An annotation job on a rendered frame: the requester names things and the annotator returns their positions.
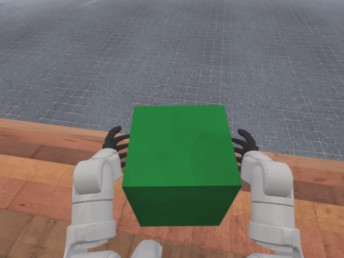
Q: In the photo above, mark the carton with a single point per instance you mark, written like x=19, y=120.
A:
x=181, y=168

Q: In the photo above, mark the right robot forearm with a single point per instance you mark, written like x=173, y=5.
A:
x=271, y=191

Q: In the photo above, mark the left robot forearm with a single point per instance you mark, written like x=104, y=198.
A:
x=92, y=221

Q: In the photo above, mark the left robot hand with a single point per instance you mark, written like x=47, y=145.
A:
x=110, y=142

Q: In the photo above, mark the left robot thigh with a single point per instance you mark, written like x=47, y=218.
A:
x=148, y=249

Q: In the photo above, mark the right robot hand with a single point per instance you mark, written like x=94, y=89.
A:
x=250, y=145

